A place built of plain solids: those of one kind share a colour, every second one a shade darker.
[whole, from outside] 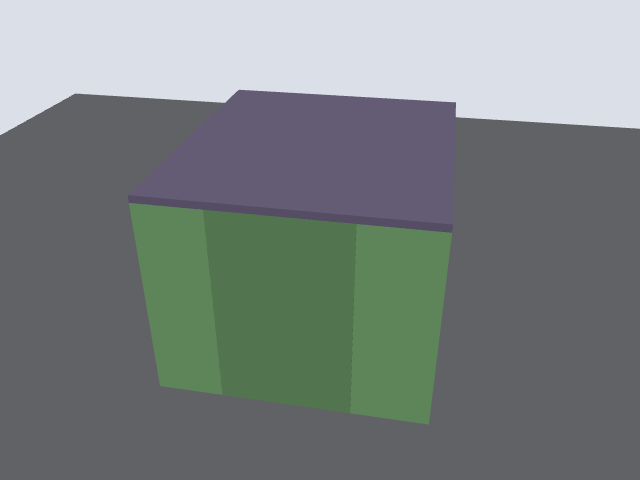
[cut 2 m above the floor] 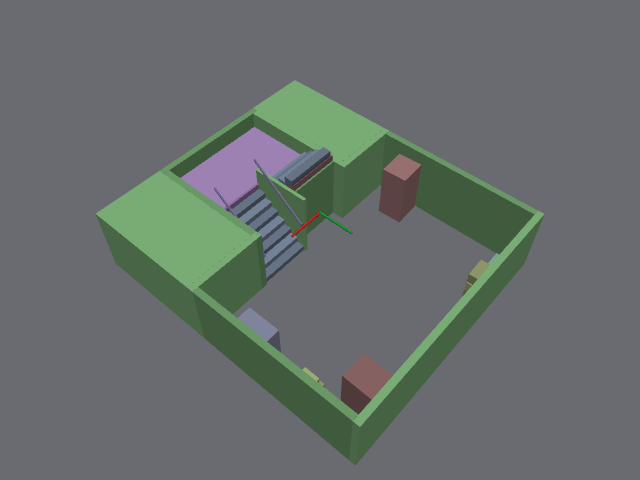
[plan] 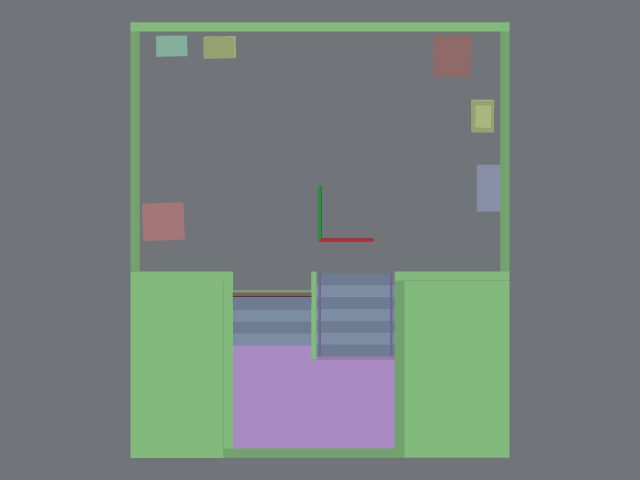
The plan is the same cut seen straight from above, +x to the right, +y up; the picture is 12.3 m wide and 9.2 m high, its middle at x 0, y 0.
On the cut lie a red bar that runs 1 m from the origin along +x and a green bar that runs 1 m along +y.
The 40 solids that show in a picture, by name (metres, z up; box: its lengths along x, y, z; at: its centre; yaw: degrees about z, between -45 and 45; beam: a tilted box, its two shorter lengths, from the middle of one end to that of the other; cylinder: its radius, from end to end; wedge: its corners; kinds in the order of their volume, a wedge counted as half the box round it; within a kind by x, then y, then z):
{
 "wall_1": {"box": [0.18, 4.6, 2.97], "at": [-3.54, 1.7, 1.18]},
 "wall_2": {"box": [1.79, 3.39, 5.88], "at": [-2.74, -2.48, 2.64]},
 "wall_3": {"box": [1.97, 0.18, 2.97], "at": [-2.65, -0.69, 1.18]},
 "wall_4": {"box": [0.18, 3.39, 5.88], "at": [-1.76, -2.3, 2.64]},
 "wall_5": {"box": [1.5, 0.1, 2.28], "at": [-0.92, -1.01, 1.09]},
 "wall_6": {"box": [3.46, 0.18, 5.88], "at": [-0.12, -4.09, 2.64]},
 "wall_7": {"box": [0.1, 1.69, 5.88], "at": [-0.12, -1.45, 2.64]},
 "wall_8": {"box": [7.27, 0.18, 5.88], "at": [0.0, 4.09, 2.64]},
 "wall_9": {"box": [0.18, 3.39, 5.88], "at": [1.52, -2.3, 2.64]},
 "wall_10": {"box": [2.2, 0.18, 2.97], "at": [2.53, -0.69, 1.18]},
 "wall_11": {"box": [2.02, 3.39, 5.88], "at": [2.62, -2.48, 2.64]},
 "wall_12": {"box": [0.18, 4.6, 2.97], "at": [3.54, 1.7, 1.18]},
 "roof_1": {"box": [7.27, 8.35, 0.2], "at": [0.0, 0.0, 5.68]},
 "fill_1": {"wedge": [[-1.67, -2.01, -0.05], [-1.67, -2.01, 1.35], [-1.67, -1.01, -0.05], [-1.67, -1.01, 2.19], [-0.16, -2.01, -0.05], [-0.16, -2.01, 1.35], [-0.16, -1.01, -0.05], [-0.16, -1.01, 2.19]]},
 "fill_2": {"box": [1.51, 2.02, 1.36], "at": [-0.92, -2.99, 0.63]},
 "cage_trolley_1": {"box": [0.8, 0.72, 1.71], "at": [-3.0, 0.35, 0.81], "yaw": 2.4},
 "cage_trolley_2": {"box": [0.72, 0.8, 1.71], "at": [2.53, 3.53, 0.81], "yaw": -1.3},
 "floor_1": {"wedge": [[-1.67, -2.31, 1.31], [-1.67, -2.29, 1.52], [-1.67, -2.0, 1.52], [-1.67, -1.99, 1.31], [-0.17, -2.31, 1.31], [-0.17, -2.29, 1.52], [-0.17, -2.0, 1.52], [-0.17, -1.99, 1.31]]},
 "floor_2": {"box": [3.1, 1.7, 0.22], "at": [-0.12, -3.15, 1.42]},
 "floor_3": {"wedge": [[-0.07, -2.31, 1.31], [-0.07, -2.29, 1.52], [-0.07, -2.25, 1.31], [-0.07, -2.23, 1.52], [1.43, -2.31, 1.31], [1.43, -2.29, 1.52], [1.43, -2.25, 1.31], [1.43, -2.23, 1.52]]},
 "lockers_1": {"box": [0.45, 0.9, 1.85], "at": [3.23, 0.99, 0.88]},
 "tread_1": {"wedge": [[-1.67, -2.02, 1.71], [-1.67, -1.99, 1.36], [-1.67, -1.77, 1.71], [-1.67, -1.76, 1.55], [-0.17, -2.02, 1.71], [-0.17, -1.99, 1.36], [-0.17, -1.78, 1.71], [-0.17, -1.76, 1.55]]},
 "tread_2": {"wedge": [[-1.67, -1.79, 1.9], [-1.67, -1.76, 1.55], [-1.67, -1.55, 1.9], [-1.67, -1.53, 1.74], [-0.17, -1.79, 1.9], [-0.17, -1.76, 1.55], [-0.17, -1.55, 1.9], [-0.17, -1.53, 1.74]]},
 "tread_3": {"wedge": [[-1.67, -1.57, 2.1], [-1.67, -1.54, 1.74], [-1.67, -1.32, 2.1], [-1.67, -1.31, 1.93], [-0.17, -1.57, 2.1], [-0.17, -1.54, 1.74], [-0.17, -1.32, 2.09], [-0.17, -1.31, 1.93]]},
 "tread_4": {"wedge": [[-1.67, -1.34, 2.28], [-1.67, -1.31, 1.93], [-1.67, -1.09, 2.28], [-1.67, -1.08, 2.12], [-0.17, -1.34, 2.29], [-0.17, -1.31, 1.93], [-0.17, -1.09, 2.28], [-0.17, -1.08, 2.12]]},
 "tread_5": {"wedge": [[-0.07, -2.27, 1.17], [-0.07, -2.25, 1.33], [-0.07, -2.03, 0.98], [-0.07, -2.0, 1.33], [1.43, -2.27, 1.17], [1.43, -2.25, 1.33], [1.43, -2.04, 0.98], [1.43, -2.01, 1.33]]},
 "tread_6": {"wedge": [[-0.07, -2.04, 0.98], [-0.07, -2.02, 1.14], [-0.07, -1.81, 0.79], [-0.07, -1.78, 1.14], [1.43, -2.04, 0.98], [1.43, -2.03, 1.14], [1.43, -1.81, 0.79], [1.43, -1.78, 1.14]]},
 "tread_7": {"wedge": [[-0.07, -1.81, 0.79], [-0.07, -1.8, 0.95], [-0.07, -1.58, 0.6], [-0.07, -1.55, 0.95], [1.43, -1.81, 0.79], [1.43, -1.8, 0.95], [1.43, -1.58, 0.6], [1.43, -1.55, 0.95]]},
 "tread_8": {"wedge": [[-0.07, -1.58, 0.6], [-0.07, -1.57, 0.76], [-0.07, -1.35, 0.41], [-0.07, -1.32, 0.76], [1.43, -1.58, 0.6], [1.43, -1.57, 0.76], [1.43, -1.35, 0.41], [1.43, -1.32, 0.76]]},
 "tread_9": {"wedge": [[-0.07, -1.36, 0.41], [-0.07, -1.34, 0.57], [-0.07, -1.13, 0.22], [-0.07, -1.1, 0.57], [1.43, -1.36, 0.41], [1.43, -1.34, 0.57], [1.43, -1.13, 0.22], [1.43, -1.1, 0.57]]},
 "tread_10": {"wedge": [[-0.07, -1.13, 0.22], [-0.07, -1.12, 0.38], [-0.07, -0.9, 0.03], [-0.07, -0.87, 0.38], [1.43, -1.13, 0.22], [1.43, -1.11, 0.38], [1.43, -0.9, 0.03], [1.43, -0.87, 0.38]]},
 "tread_11": {"wedge": [[-0.07, -0.9, 0.01], [-0.07, -0.89, 0.19], [-0.07, -0.66, -0.05], [-0.07, -0.64, 0.19], [1.43, -0.9, 0.01], [1.43, -0.89, 0.19], [1.43, -0.66, -0.05], [1.43, -0.64, 0.19]]},
 "carton_1": {"box": [0.6, 0.42, 0.32], "at": [-1.94, 3.68, 0.79], "yaw": 1.3},
 "carton_2": {"box": [0.6, 0.42, 0.32], "at": [-1.92, 3.69, 0.47], "yaw": 1.8},
 "carton_3": {"box": [0.43, 0.61, 0.37], "at": [3.12, 2.37, 0.56], "yaw": -0.5},
 "carton_4": {"box": [0.43, 0.61, 0.42], "at": [3.12, 2.38, 0.16], "yaw": -0.1},
 "carton_5": {"box": [0.3, 0.43, 0.26], "at": [3.13, 2.37, 0.87], "yaw": -0.7},
 "guard_rail_1": {"wedge": [[-0.02, -2.23, 2.42], [-0.02, -2.23, 2.48], [-0.02, -0.63, 1.08], [-0.02, -0.63, 1.14], [0.02, -2.23, 2.42], [0.02, -2.23, 2.48], [0.02, -0.63, 1.08], [0.02, -0.63, 1.14]]},
 "guard_rail_2": {"wedge": [[1.35, -2.23, 2.42], [1.35, -2.23, 2.48], [1.35, -0.63, 1.08], [1.35, -0.63, 1.14], [1.39, -2.23, 2.42], [1.39, -2.23, 2.48], [1.39, -0.63, 1.08], [1.39, -0.63, 1.14]]},
 "crate_1": {"box": [0.6, 0.4, 0.2], "at": [-2.84, 3.72, 0.3], "yaw": 1.1}
}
